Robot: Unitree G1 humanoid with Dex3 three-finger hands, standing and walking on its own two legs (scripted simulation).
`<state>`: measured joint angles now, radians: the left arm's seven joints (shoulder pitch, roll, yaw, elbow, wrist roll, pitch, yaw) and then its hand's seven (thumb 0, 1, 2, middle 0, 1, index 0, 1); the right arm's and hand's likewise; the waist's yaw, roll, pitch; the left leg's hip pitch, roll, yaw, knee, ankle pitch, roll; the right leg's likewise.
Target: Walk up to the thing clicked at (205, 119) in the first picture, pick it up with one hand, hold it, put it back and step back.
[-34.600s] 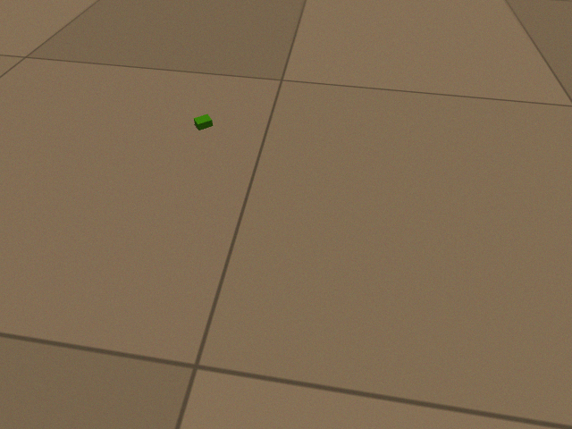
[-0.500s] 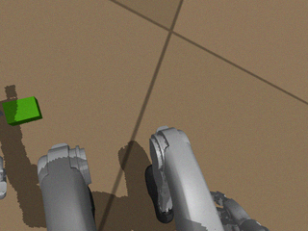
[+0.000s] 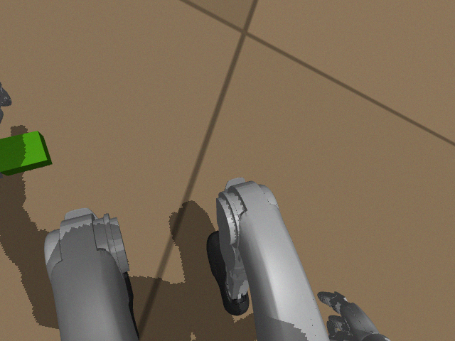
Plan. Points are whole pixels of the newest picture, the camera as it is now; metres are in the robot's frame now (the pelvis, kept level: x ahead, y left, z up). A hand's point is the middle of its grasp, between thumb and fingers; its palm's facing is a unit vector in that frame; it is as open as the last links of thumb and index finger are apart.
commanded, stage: home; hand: left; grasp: from above
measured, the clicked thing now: (22, 153) +0.48 +0.30 -0.31
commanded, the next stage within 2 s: none
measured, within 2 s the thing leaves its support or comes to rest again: neither
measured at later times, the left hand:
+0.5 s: hand out of the picture +0.41 +0.30 -0.06, palm faces -0.29 -0.55 -0.78, open 8.6 cm
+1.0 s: hand out of the picture +0.27 +0.24 +0.16, palm faces +0.12 -0.95 -0.29, open 7.4 cm
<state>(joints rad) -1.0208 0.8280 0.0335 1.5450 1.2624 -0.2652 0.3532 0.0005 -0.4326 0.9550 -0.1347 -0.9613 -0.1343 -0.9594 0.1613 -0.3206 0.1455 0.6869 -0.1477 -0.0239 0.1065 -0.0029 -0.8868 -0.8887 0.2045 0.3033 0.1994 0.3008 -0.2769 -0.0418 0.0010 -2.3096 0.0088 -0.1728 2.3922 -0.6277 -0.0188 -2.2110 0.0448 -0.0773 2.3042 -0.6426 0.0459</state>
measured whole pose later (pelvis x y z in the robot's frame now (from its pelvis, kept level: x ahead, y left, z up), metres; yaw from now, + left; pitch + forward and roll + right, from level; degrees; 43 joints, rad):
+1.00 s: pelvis +0.04 +0.00 +0.26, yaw +7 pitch +25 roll -5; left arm 0.07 0.31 0.07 0.19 0.00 0.35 0.06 0.01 0.90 0.90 -0.21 -0.30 -0.20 -0.30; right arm 0.10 -0.21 0.04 0.54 0.05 -0.08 -0.06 0.00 -0.90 -0.90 0.21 0.30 0.20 0.30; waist -0.06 0.03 -0.18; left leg -1.42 0.03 -0.09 1.57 -0.59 -0.02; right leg -1.35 0.01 -0.05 1.51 -0.61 0.02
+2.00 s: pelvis +0.10 +0.02 +0.38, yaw +10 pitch +10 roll -3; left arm 0.50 0.23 0.03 -0.14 -0.05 0.46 0.02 0.01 0.90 0.90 -0.20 -0.30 -0.20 -0.30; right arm 0.28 -0.21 0.03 0.54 0.01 -0.23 -0.18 0.01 -0.90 -0.90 0.21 0.30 0.20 0.30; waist -0.04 0.05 -0.16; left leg -0.71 0.03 -0.06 1.03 -0.50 0.00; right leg -0.63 -0.01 -0.04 0.95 -0.49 0.03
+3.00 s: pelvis +0.10 +0.02 +0.38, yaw +10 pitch +10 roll -3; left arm 0.50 0.23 0.03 -0.14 -0.05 0.46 0.02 0.01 0.90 0.90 -0.20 -0.30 -0.20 -0.30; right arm 0.29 -0.22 0.03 0.53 0.01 -0.23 -0.18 0.01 -0.90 -0.89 0.21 0.30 0.20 0.30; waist -0.04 0.05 -0.16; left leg -0.71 0.03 -0.06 1.03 -0.50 -0.01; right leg -0.64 0.00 -0.04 0.95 -0.50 0.03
